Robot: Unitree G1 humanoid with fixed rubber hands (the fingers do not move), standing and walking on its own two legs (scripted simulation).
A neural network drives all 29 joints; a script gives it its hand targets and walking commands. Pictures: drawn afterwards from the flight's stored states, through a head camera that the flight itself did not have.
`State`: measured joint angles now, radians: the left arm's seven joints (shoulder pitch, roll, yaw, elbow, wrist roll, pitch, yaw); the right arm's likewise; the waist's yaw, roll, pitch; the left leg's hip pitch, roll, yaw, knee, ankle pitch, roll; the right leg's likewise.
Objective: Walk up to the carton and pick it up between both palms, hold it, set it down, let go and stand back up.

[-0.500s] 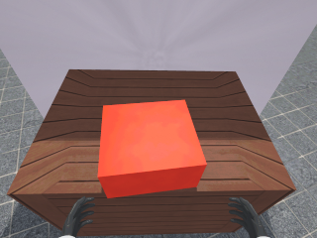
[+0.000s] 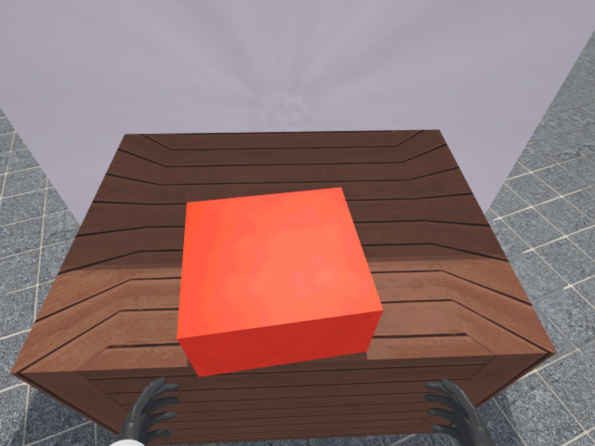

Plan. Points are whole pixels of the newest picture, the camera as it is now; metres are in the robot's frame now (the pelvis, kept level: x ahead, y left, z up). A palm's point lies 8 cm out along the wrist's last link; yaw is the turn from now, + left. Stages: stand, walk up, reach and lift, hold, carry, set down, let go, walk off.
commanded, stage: let go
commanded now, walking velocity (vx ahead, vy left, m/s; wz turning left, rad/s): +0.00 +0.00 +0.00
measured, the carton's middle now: (275, 275) +0.41 +0.05 -0.07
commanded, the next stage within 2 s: stand in 0.06 s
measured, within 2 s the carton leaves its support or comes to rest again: neither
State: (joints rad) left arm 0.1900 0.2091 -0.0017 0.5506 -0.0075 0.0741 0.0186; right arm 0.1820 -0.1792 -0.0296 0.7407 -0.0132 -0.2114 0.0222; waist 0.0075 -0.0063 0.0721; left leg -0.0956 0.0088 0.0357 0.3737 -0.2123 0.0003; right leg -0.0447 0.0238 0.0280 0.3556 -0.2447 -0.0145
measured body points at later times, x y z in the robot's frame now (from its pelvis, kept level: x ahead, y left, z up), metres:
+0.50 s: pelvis -0.02 -0.01 -0.01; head -0.01 +0.01 +0.44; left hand +0.02 +0.28 -0.14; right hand +0.11 -0.25 -0.13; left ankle +0.00 +0.11 -0.75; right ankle -0.03 -0.11 -0.75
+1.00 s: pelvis +0.00 +0.00 -0.01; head +0.00 +0.01 +0.44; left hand -0.03 +0.27 -0.15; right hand +0.13 -0.23 -0.14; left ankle +0.00 +0.11 -0.75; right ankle -0.03 -0.11 -0.75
